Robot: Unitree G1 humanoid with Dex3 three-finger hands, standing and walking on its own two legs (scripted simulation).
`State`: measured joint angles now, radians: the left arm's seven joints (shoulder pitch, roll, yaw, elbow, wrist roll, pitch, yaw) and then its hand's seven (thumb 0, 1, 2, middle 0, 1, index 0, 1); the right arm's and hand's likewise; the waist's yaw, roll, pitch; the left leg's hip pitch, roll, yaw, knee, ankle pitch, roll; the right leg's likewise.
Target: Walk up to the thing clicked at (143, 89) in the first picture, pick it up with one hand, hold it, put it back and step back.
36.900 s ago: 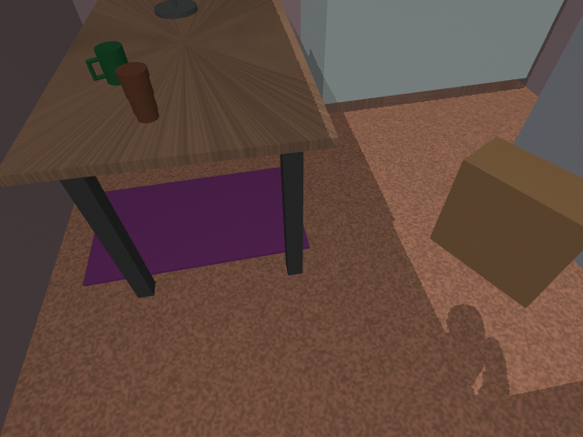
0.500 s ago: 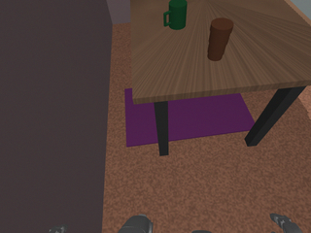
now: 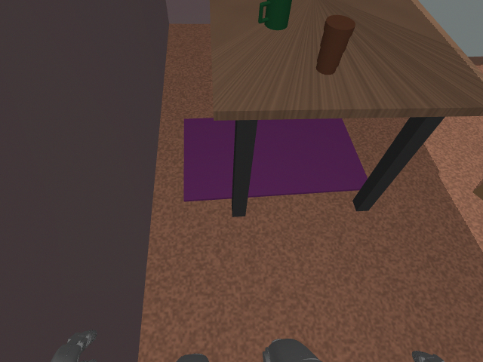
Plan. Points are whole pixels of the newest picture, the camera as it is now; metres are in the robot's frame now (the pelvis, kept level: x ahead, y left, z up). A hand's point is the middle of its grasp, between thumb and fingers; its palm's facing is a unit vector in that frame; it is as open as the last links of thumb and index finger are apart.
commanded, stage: step back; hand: right
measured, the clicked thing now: (332, 47) +0.86 -0.20 +0.03
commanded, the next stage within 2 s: stand in 1.86 s
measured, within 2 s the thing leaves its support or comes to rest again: neither
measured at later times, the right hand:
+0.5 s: hand out of the picture -0.08 -0.32 -0.18, palm faces -0.10 +0.93 -0.36, open 7.4 cm
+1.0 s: hand out of the picture -0.19 -0.34 -0.15, palm faces -0.02 +0.93 -0.36, open 7.4 cm
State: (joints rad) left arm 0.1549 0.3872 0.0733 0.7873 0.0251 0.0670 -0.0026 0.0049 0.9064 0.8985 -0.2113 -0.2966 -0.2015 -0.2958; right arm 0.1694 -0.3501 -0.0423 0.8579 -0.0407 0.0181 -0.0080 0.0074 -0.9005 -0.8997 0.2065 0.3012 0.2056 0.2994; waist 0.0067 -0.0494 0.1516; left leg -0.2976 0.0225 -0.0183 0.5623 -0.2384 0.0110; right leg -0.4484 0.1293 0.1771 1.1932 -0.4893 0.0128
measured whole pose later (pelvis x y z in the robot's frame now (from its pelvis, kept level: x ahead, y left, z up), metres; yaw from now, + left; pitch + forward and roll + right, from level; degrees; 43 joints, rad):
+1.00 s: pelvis -0.31 -0.07 -0.01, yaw -2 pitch -3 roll +0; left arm 0.30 0.35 0.05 0.98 0.06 -0.01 0.01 0.01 0.91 0.90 -0.21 -0.30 -0.20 -0.30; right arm 0.14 -0.40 -0.06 0.88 -0.04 0.07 0.02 0.01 -0.91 -0.90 0.20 0.30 0.20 0.30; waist 0.06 0.06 0.06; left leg -0.44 -0.01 -0.09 0.86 -0.43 0.01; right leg -0.18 0.04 0.04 0.60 -0.38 -0.04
